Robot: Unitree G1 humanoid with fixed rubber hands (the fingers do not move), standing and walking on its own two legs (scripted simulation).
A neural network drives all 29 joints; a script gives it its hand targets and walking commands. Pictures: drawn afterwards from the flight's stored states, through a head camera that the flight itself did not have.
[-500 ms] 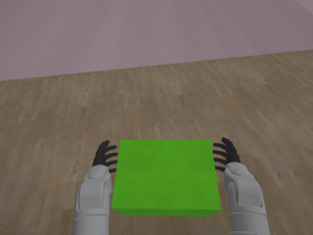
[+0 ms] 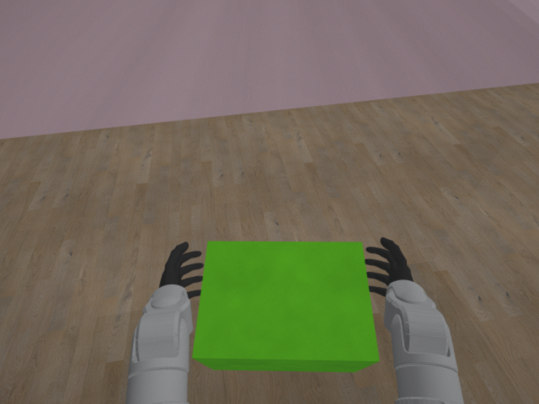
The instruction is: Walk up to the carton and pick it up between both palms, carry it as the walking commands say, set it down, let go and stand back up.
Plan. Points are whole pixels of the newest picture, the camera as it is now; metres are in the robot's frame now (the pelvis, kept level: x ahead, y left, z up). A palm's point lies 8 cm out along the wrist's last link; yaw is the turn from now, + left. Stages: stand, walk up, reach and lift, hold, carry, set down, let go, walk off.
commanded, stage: carry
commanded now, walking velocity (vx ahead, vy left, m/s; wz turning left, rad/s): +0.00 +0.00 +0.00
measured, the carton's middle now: (283, 309) +0.30 +0.00 -0.05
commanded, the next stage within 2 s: hold in 0.14 s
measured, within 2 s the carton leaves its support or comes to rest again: neither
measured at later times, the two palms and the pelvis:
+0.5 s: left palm (161, 293) +0.27 +0.18 +0.06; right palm (396, 277) +0.28 -0.16 +0.07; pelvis -0.01 +0.01 +0.01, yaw -2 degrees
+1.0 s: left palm (172, 292) +0.29 +0.18 +0.01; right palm (386, 278) +0.31 -0.17 +0.02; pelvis +0.01 +0.00 +0.01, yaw -3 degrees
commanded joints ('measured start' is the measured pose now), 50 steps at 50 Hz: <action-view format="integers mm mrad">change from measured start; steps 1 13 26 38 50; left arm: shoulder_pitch -451 -471 -644 -770 -620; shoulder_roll -773 -835 -932 -851 -788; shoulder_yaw -605 -640 -522 -247 -289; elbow -57 -55 143 410 352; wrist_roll -277 -238 -178 -99 -95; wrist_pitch -27 -70 -36 -97 -238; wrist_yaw -264 -304 -358 -365 -351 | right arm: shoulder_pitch -427 -480 -676 -777 -616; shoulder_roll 778 806 811 821 805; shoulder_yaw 608 651 469 254 302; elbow -39 5 282 483 452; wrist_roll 276 245 165 81 84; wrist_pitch -20 -99 -100 -143 -271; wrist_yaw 267 336 428 429 371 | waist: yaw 1 37 32 43 73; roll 0 -20 13 5 -5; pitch -226 -283 -86 -26 -170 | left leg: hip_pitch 96 419 335 314 263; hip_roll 113 -90 -84 -85 -91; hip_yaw -90 -221 -201 -190 -188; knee -61 -84 -164 -208 -81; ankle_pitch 148 411 6 -91 284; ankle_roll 5 18 -18 16 5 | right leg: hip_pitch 81 174 86 128 120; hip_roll -124 76 83 77 87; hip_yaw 107 224 210 171 199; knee -79 -155 -212 -224 -123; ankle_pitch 157 409 28 -58 280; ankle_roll -11 -6 -46 -38 -11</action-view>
